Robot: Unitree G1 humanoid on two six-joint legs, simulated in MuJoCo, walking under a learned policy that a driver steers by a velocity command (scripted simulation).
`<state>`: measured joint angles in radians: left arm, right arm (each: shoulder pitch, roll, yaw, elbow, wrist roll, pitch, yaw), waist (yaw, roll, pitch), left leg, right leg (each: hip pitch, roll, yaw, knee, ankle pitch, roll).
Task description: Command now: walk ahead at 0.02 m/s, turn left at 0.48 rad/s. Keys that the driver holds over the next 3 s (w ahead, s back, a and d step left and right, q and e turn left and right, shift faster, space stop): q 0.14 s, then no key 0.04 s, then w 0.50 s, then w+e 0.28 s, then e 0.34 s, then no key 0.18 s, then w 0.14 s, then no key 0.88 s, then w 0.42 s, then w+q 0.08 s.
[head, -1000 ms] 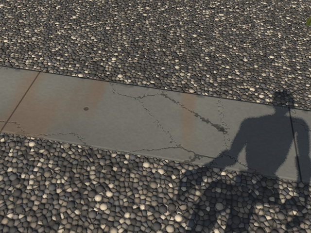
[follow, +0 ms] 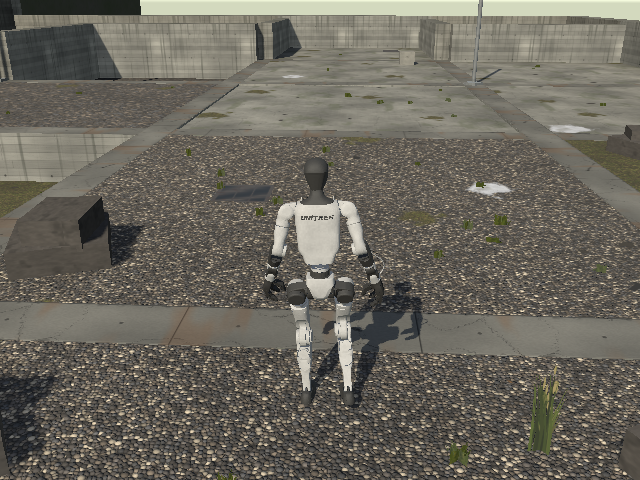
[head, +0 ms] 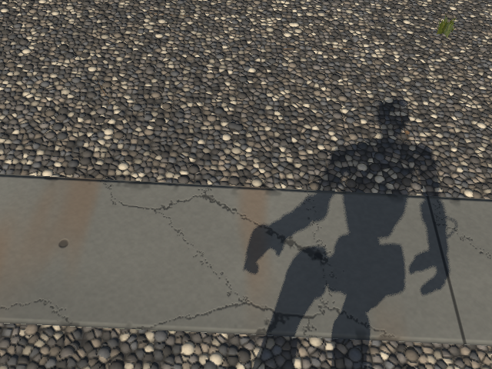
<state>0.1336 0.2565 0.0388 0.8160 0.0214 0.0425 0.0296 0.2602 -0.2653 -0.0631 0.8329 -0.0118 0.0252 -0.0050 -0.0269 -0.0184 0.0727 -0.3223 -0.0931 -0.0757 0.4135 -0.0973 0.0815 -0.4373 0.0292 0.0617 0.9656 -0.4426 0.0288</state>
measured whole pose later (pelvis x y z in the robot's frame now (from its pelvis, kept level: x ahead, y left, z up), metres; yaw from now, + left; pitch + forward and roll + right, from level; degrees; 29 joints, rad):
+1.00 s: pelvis +0.22 +0.06 +0.00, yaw +4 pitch +1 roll +1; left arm 0.20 0.25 0.05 0.87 0.03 -0.02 -0.05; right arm 0.40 -0.21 -0.02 0.94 -0.02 -0.09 -0.01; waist -0.02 -0.05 0.03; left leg 0.06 -0.06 0.16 0.19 -0.28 0.06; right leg -0.68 -0.05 -0.01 0.91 -0.08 -0.05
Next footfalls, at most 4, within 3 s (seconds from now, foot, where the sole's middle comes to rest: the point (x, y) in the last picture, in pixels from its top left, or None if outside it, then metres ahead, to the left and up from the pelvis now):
0.22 right None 0.04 -0.13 -0.78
0.68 left None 0.15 0.12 -0.78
1.16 right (241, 358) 0.47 0.00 -0.78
1.74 left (174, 358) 0.47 0.18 -0.78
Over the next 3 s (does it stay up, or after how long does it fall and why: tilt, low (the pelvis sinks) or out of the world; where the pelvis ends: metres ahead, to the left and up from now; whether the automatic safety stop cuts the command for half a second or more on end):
stays up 0.59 -0.01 0.00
